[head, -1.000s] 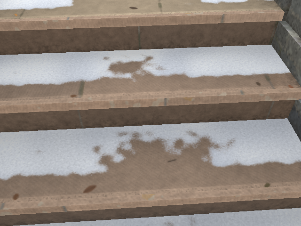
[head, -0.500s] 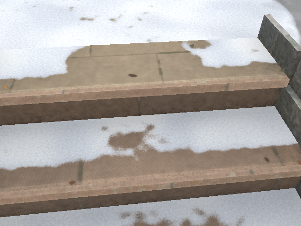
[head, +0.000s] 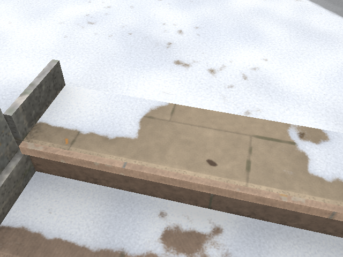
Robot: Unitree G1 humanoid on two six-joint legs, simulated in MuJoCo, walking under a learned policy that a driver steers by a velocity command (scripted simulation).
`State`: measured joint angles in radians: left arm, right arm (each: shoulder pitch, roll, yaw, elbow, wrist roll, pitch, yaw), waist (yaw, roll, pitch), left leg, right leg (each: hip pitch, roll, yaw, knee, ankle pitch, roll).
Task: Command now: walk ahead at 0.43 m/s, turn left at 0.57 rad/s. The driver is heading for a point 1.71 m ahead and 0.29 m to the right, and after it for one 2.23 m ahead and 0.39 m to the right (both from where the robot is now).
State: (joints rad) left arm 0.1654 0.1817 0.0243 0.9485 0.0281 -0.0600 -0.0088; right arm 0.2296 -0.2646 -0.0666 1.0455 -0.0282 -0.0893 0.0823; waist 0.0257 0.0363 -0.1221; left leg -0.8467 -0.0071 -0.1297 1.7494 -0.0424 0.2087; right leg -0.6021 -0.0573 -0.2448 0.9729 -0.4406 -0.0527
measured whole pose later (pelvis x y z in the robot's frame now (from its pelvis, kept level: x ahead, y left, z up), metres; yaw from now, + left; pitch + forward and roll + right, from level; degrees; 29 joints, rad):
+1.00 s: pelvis +0.24 -0.12 +0.08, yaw -20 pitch +7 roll +2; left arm 0.05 0.22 -0.04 0.74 0.02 -0.09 -0.07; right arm 0.24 -0.27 -0.08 0.81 -0.02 -0.08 0.02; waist -0.05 -0.01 -0.07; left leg -0.33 0.13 -0.02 0.91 -0.31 -0.03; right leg -1.03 -0.02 0.02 1.48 -0.57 -0.01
